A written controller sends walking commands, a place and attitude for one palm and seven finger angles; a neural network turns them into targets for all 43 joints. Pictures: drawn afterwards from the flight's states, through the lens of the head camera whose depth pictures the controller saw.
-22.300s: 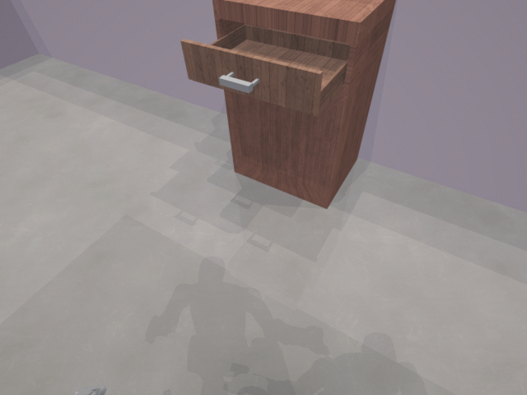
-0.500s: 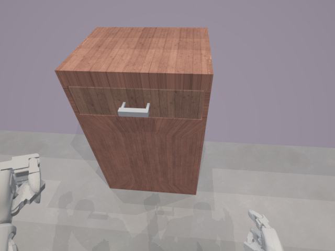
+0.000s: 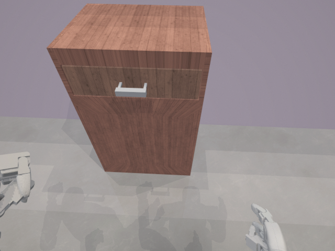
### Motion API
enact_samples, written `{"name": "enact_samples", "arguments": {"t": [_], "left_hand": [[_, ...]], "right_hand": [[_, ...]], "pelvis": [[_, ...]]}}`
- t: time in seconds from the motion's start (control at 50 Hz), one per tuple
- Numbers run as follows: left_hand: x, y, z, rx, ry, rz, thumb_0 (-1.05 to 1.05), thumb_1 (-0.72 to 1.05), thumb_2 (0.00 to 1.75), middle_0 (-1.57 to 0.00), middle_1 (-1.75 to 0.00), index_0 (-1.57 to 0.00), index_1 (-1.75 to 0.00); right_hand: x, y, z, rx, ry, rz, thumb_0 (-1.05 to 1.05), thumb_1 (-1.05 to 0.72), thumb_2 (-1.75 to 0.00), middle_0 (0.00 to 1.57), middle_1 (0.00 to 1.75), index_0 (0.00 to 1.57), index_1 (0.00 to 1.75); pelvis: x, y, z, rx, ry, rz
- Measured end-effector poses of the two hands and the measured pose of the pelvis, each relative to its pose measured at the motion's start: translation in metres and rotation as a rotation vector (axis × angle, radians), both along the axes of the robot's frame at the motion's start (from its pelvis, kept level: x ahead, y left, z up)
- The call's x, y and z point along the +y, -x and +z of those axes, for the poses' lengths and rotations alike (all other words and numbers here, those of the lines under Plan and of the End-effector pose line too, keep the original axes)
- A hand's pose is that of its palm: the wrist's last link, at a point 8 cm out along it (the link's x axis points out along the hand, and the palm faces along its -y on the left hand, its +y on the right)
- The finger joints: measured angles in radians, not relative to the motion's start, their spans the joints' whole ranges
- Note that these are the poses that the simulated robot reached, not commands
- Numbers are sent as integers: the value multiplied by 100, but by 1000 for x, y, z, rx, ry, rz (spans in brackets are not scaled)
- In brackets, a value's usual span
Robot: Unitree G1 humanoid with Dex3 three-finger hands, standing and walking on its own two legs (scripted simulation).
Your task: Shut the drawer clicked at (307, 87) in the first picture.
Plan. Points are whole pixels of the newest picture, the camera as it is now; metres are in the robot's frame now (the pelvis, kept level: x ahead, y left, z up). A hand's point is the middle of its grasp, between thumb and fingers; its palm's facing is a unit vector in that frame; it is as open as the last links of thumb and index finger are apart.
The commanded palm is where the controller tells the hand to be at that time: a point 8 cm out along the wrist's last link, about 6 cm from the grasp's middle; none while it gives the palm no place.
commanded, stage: step back with the hand held close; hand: left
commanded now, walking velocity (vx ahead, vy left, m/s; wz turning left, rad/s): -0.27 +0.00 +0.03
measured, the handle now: (132, 88) +0.67 +0.19 -0.02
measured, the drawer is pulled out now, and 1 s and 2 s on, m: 0.00 0.00 0.00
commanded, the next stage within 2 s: stop stepping back and stand still in 0.76 s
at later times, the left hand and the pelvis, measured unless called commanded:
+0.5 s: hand (11, 224) +0.13 +0.24 +0.17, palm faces +0.36 -0.81 -0.46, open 3.3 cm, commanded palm +0.05 +0.29 +0.18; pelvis -0.06 +0.00 -0.01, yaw +3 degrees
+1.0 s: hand out of the picture +0.06 +0.20 +0.18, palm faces +0.21 -0.85 -0.48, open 3.3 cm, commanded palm +0.01 +0.26 +0.18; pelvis -0.14 -0.01 +0.00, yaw -3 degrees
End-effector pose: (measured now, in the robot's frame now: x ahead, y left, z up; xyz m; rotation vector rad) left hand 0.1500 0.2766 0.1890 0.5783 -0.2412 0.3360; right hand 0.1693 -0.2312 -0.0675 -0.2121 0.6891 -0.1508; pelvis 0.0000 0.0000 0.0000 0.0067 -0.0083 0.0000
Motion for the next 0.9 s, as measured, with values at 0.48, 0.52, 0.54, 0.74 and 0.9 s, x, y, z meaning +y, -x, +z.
{"name": "enact_samples", "arguments": {"t": [0.48, 0.52, 0.54, 0.74, 0.9], "left_hand": [[-1, 56, -6, -61, 7, -48, 2, 89, 90, -140, -160, -141, -160], [2, 63, -7, -68, 3, -59, 2, 88, 90, -140, -160, -141, -160], [5, 66, -7, -71, -9, -61, 2, 88, 90, -141, -160, -141, -160], [12, 98, 10, -118, 36, -6, 2, 89, 90, -141, -160, -141, -160], [-34, 100, 3, -90, 30, -223, 2, 89, 90, -141, -160, -141, -160]], "right_hand": [[-12, 65, -8, 72, 58, -3, 1, -90, -90, 20, 30, 20, 30], [-10, 70, -6, 66, 72, -8, 1, -90, -90, 20, 30, 20, 30], [-8, 72, -4, 57, 78, -9, 1, -90, -90, 20, 30, 20, 30], [19, 95, 8, 23, 25, 58, 1, -90, -90, 20, 30, 20, 30], [0, 137, -3, 15, 2, 1, 1, -90, -90, 21, 30, 20, 30]], "pelvis": [[-1, 59, -7, 22, 27, 46], [3, 66, -8, 21, 32, 44], [5, 69, -8, 20, 41, 45], [-1, 93, 8, 88, 76, 4], [-13, 140, -1, 59, 66, -51]]}}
